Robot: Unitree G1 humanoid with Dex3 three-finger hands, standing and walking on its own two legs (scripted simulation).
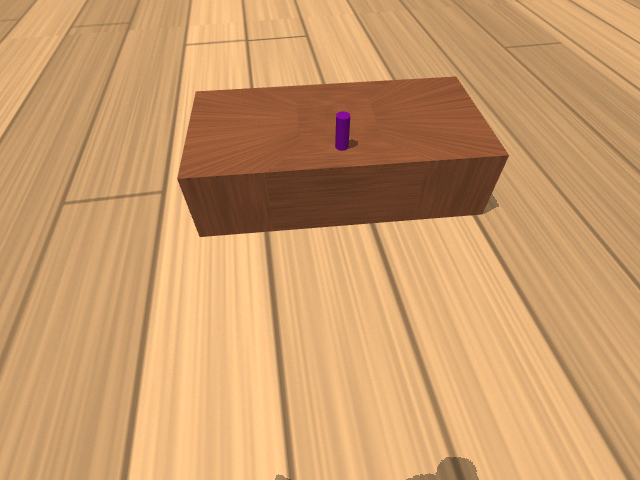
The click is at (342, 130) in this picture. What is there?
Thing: slim round
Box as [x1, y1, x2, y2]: [335, 111, 349, 150]
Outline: 343,111 338,112 336,114 335,146 337,149 340,150 346,149 348,146 349,114
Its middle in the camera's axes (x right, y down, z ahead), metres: +0.08 -0.40 +1.46
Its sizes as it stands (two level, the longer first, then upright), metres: 0.052 0.052 0.140
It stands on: a support 0.33 m high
